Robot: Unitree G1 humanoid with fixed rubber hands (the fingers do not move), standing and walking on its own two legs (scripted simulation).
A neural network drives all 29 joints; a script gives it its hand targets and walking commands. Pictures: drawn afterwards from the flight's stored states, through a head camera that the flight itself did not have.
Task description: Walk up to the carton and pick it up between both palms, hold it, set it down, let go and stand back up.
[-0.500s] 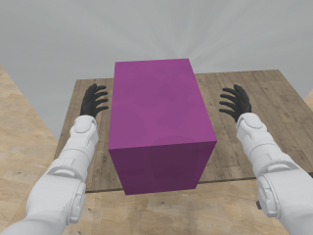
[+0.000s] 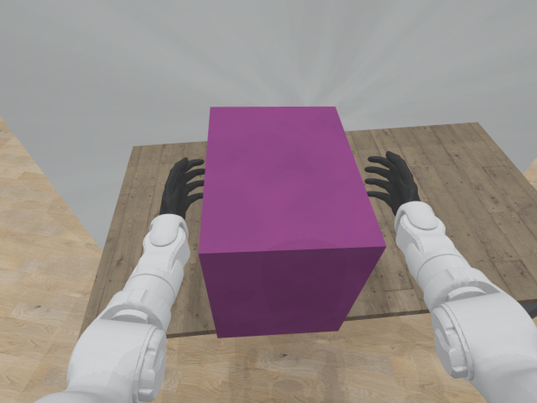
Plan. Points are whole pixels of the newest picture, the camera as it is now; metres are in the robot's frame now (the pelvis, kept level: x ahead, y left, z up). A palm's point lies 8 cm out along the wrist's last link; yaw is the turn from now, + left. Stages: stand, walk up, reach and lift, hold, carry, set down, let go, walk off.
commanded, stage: reach and lift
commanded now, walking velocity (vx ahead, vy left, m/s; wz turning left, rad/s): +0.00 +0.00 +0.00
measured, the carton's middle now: (276, 222) +0.42 +0.02 +0.01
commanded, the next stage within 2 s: none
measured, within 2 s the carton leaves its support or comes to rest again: leaves its support in 1.44 s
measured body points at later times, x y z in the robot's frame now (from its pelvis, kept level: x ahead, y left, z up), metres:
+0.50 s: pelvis +0.01 +0.00 +0.00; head +0.04 +0.00 +0.45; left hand +0.42 +0.19 +0.07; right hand +0.43 -0.14 +0.06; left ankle +0.02 +0.09 -0.74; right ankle -0.01 -0.12 -0.74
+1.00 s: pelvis +0.00 +0.00 +0.00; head +0.03 +0.00 +0.45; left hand +0.41 +0.18 +0.07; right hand +0.42 -0.13 +0.07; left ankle +0.02 +0.09 -0.74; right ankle -0.01 -0.12 -0.74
